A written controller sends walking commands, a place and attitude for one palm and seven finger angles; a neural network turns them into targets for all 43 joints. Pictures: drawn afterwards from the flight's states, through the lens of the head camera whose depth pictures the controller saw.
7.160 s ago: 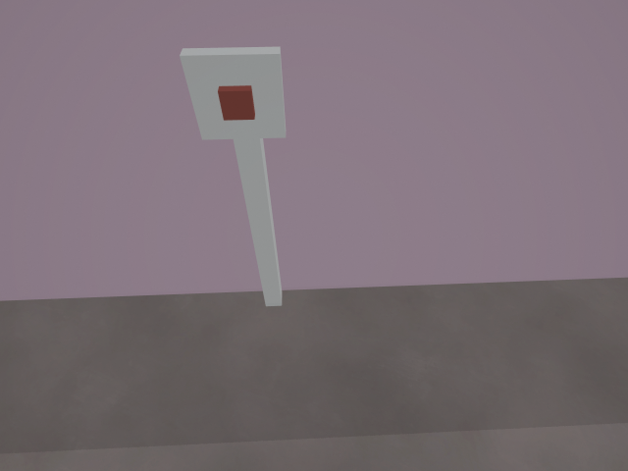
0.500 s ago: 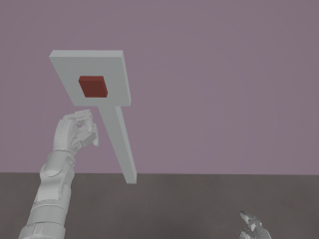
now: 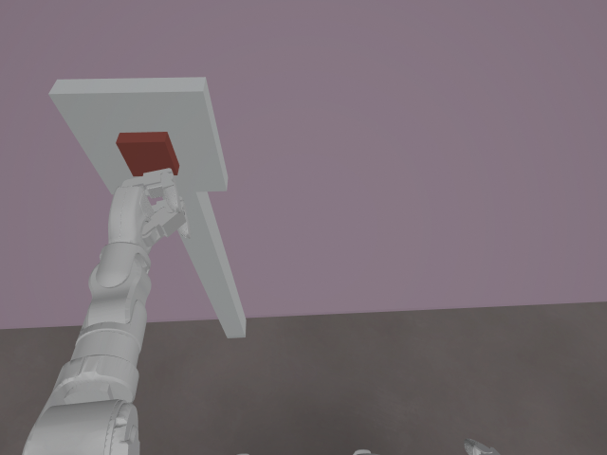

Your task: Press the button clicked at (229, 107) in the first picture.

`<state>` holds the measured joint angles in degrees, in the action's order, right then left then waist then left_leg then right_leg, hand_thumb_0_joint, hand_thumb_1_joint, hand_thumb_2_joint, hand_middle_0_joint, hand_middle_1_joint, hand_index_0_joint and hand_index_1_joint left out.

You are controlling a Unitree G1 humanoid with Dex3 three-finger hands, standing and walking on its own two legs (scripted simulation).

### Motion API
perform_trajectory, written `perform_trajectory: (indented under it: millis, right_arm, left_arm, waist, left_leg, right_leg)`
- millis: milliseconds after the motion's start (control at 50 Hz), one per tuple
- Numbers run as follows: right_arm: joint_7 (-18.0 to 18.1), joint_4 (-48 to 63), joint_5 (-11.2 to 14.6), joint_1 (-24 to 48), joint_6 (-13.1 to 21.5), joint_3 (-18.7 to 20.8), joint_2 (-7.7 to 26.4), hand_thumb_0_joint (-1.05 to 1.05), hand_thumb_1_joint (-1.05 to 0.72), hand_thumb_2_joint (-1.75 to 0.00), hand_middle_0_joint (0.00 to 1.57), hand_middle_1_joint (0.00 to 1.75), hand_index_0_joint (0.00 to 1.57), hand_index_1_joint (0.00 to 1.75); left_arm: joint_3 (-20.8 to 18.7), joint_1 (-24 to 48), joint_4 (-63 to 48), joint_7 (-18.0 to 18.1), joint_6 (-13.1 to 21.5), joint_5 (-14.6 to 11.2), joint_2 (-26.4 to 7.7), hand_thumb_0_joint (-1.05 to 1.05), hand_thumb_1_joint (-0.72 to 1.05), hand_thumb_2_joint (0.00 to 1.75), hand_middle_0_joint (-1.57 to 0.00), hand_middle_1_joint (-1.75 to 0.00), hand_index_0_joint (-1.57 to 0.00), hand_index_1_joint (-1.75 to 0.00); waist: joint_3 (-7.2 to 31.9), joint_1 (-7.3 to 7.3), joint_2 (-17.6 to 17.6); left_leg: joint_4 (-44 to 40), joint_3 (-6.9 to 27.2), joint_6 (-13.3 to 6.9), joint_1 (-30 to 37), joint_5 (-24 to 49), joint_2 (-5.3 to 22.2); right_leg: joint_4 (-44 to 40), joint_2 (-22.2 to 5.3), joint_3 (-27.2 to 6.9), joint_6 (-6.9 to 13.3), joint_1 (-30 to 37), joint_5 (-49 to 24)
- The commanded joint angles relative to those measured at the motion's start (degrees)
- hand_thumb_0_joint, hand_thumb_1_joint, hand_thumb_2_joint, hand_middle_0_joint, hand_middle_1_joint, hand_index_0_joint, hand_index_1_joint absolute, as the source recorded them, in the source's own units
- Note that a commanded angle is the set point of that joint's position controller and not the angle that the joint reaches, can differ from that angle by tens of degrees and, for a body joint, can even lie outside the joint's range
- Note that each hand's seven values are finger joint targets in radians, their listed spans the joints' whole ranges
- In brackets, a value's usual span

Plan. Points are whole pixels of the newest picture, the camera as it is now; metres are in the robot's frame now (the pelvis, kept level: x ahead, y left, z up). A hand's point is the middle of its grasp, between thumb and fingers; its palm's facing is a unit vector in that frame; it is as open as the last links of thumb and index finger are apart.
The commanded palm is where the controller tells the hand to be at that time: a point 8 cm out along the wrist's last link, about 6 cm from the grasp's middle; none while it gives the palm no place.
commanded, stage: aim a knuckle at the button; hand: left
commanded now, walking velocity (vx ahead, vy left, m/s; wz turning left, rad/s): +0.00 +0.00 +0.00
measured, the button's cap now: (150, 153) +0.49 +0.21 +0.12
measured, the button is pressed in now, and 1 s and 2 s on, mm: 0 0 9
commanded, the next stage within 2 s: press the button with the knuckle in 0.58 s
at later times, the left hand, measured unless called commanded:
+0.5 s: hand (175, 225) +0.39 +0.17 +0.08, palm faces +0.03 -1.00 -0.01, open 3.1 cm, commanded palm +0.35 +0.22 +0.09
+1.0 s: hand (181, 210) +0.41 +0.17 +0.09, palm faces +0.03 -1.00 -0.01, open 3.1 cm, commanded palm +0.38 +0.22 +0.09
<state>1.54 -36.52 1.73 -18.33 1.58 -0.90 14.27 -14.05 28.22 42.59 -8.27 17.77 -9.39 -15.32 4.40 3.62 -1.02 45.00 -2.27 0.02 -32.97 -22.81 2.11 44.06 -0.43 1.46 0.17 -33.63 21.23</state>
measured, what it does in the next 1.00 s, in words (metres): stands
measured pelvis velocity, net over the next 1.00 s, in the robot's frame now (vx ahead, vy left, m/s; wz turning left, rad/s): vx -0.01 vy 0.00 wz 0.01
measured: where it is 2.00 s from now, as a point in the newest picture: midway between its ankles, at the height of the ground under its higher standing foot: outside the picture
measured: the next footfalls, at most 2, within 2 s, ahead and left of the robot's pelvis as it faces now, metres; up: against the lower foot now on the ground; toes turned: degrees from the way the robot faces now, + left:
none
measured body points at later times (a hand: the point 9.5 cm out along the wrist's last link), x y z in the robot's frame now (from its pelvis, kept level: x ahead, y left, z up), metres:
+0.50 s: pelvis -0.01 +0.00 +0.00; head +0.04 +0.00 +0.45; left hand +0.38 +0.22 +0.08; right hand +0.11 -0.25 -0.11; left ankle -0.01 +0.12 -0.71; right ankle +0.00 -0.12 -0.71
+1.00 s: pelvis -0.01 +0.00 +0.00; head +0.04 +0.00 +0.44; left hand +0.40 +0.22 +0.09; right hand +0.09 -0.25 -0.12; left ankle -0.01 +0.12 -0.71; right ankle +0.00 -0.12 -0.71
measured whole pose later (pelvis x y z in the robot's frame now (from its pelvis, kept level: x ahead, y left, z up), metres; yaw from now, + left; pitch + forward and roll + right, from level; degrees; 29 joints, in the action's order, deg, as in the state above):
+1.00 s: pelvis -0.01 +0.00 +0.00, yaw +1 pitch +10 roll -1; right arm 1.9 -36.5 1.9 -17.5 1.3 -1.4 14.3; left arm -13.0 32.0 46.2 -7.8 18.6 -9.4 -15.1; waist 4.5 3.4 -1.1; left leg 45.9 -1.7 -0.1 -33.9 -22.3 1.8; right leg 44.8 -0.8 1.9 0.1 -34.3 20.9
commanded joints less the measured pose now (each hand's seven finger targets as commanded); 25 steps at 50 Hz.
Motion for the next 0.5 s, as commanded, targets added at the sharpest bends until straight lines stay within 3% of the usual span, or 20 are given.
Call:
perform_trajectory:
  millis: [0,20,40,60,120,160,180,220,240,260,320,360,480]
  right_arm:
    - [0.05,7.56,-0.03,-1.50,1.94,3.28,7.92,0.00,-0.90,-0.90,0.20,0.30,0.20,0.30]
    - [0.09,7.77,-0.03,-1.55,1.81,3.39,8.05,0.00,-0.90,-0.90,0.20,0.30,0.20,0.30]
    - [0.05,8.09,0.22,-1.11,1.76,3.33,7.84,0.00,-0.90,-0.90,0.20,0.30,0.20,0.30]
    - [0.08,8.00,0.23,-1.08,1.76,3.27,7.87,0.00,-0.90,-0.90,0.20,0.30,0.20,0.30]
    - [0.60,7.42,0.16,-1.09,1.64,3.32,8.15,0.00,-0.90,-0.90,0.20,0.30,0.20,0.30]
    - [0.72,7.61,0.13,-0.73,1.93,3.40,7.91,0.00,-0.90,-0.90,0.20,0.30,0.20,0.30]
    - [0.73,7.66,0.19,-0.48,2.08,3.12,7.70,0.00,-0.90,-0.90,0.20,0.30,0.20,0.30]
    - [0.90,6.95,0.31,-0.56,2.22,3.02,7.66,0.00,-0.90,-0.90,0.20,0.30,0.20,0.30]
    - [0.92,6.75,0.34,-0.52,2.30,3.19,7.77,0.00,-0.90,-0.90,0.20,0.30,0.20,0.30]
    - [0.80,6.97,0.35,-0.37,2.44,3.21,7.66,0.00,-0.90,-0.90,0.20,0.30,0.20,0.30]
    - [0.93,6.60,0.17,-0.65,2.29,3.13,8.30,0.00,-0.90,-0.90,0.20,0.30,0.20,0.30]
    - [0.73,7.23,0.35,0.23,2.31,2.91,7.86,0.00,-0.90,-0.90,0.20,0.30,0.20,0.30]
    - [0.45,8.34,0.19,0.83,2.39,2.90,7.70,0.00,-0.90,-0.90,0.20,0.30,0.20,0.30]
  left_arm:
    - [-3.35,14.55,-14.06,-0.10,4.35,-1.34,-10.88,0.00,0.90,0.90,-1.30,-1.50,-1.30,-1.50]
    - [-4.21,13.55,-14.05,-0.09,4.30,-1.31,-11.85,0.00,0.90,0.90,-1.30,-1.50,-1.30,-1.50]
    - [-2.46,13.59,-14.98,-0.31,4.14,-1.42,-9.84,0.00,0.90,0.90,-1.30,-1.50,-1.30,-1.50]
    - [-2.52,14.55,-15.36,-0.28,4.02,-1.61,-9.89,0.00,0.90,0.90,-1.30,-1.50,-1.30,-1.50]
    - [-2.61,17.69,-15.57,0.01,4.03,-1.58,-10.85,0.00,0.90,0.90,-1.30,-1.50,-1.30,-1.50]
    - [-3.67,16.73,-17.97,-0.03,4.83,-1.64,-11.71,0.00,0.90,0.90,-1.30,-1.50,-1.30,-1.50]
    - [-2.50,16.34,-17.78,-0.26,4.91,-1.76,-10.45,0.00,0.90,0.90,-1.30,-1.50,-1.30,-1.50]
    - [0.30,19.65,-17.57,-0.53,5.15,-1.67,-8.45,0.00,0.90,0.90,-1.30,-1.50,-1.30,-1.50]
    - [-0.33,19.66,-17.29,-0.38,5.23,-1.66,-8.88,0.00,0.90,0.90,-1.30,-1.50,-1.30,-1.50]
    - [0.77,18.03,-16.91,-0.49,4.92,-1.79,-7.10,0.00,0.90,0.90,-1.30,-1.50,-1.30,-1.50]
    - [-1.80,17.44,-14.43,-0.04,4.07,-1.63,-10.33,0.00,0.90,0.90,-1.30,-1.50,-1.30,-1.50]
    - [-0.52,17.59,-15.09,0.00,3.82,-1.38,-8.76,0.00,0.90,0.90,-1.30,-1.50,-1.30,-1.50]
    - [-1.62,14.81,-17.25,0.78,4.11,-1.53,-9.18,0.00,0.90,0.90,-1.30,-1.50,-1.30,-1.50]
  waist:
    - [21.08,-1.62,1.06]
    - [20.22,-1.90,1.55]
    - [19.31,-1.35,0.15]
    - [18.23,-1.18,0.00]
    - [17.00,-0.04,2.09]
    - [19.84,-1.03,-1.07]
    - [19.26,-0.90,-1.92]
    - [17.50,0.74,0.00]
    - [18.03,0.25,-0.88]
    - [18.46,0.09,-1.59]
    - [17.83,-0.33,2.38]
    - [17.43,-0.50,-0.38]
    - [18.63,-1.46,0.39]
  left_leg:
    - [-4.68,0.85,-0.97,8.72,21.83,-1.77]
    - [-4.69,1.00,-1.07,8.39,21.94,-1.69]
    - [-4.97,0.69,-1.04,8.88,21.00,-1.70]
    - [-5.11,0.69,-1.05,8.56,19.50,-1.79]
    - [-5.22,0.95,-1.32,7.85,16.07,-1.70]
    - [-5.31,0.81,-1.23,9.59,17.04,-1.87]
    - [-5.43,0.92,-1.09,9.75,16.94,-1.85]
    - [-5.18,1.54,-1.22,10.02,16.34,-1.54]
    - [-5.29,1.78,-1.06,10.59,16.26,-1.51]
    - [-5.24,1.65,-1.03,11.41,16.38,-1.64]
    - [-5.36,1.97,-1.12,9.23,15.22,-1.69]
    - [-5.57,1.74,-0.99,9.61,15.14,-1.89]
    - [-5.36,1.43,-0.95,9.83,16.96,-1.89]
  right_leg:
    - [-3.37,1.47,-0.02,0.87,13.71,-25.21]
    - [-3.35,1.58,0.02,1.02,13.70,-25.01]
    - [-3.76,1.57,0.12,0.89,12.45,-24.07]
    - [-4.18,1.55,0.08,0.86,11.85,-22.88]
    - [-4.78,1.65,-0.08,0.68,10.78,-19.61]
    - [-4.58,1.50,-0.40,0.91,12.02,-20.28]
    - [-4.53,1.50,-0.14,1.01,11.58,-19.94]
    - [-4.69,1.72,0.17,0.92,9.58,-18.80]
    - [-4.52,1.71,0.29,0.98,9.02,-18.25]
    - [-4.61,1.70,0.39,1.00,8.80,-18.26]
    - [-4.65,1.58,0.47,0.92,9.99,-17.60]
    - [-4.60,1.37,0.46,1.02,9.39,-17.47]
    - [-4.25,1.36,0.32,1.01,11.25,-19.82]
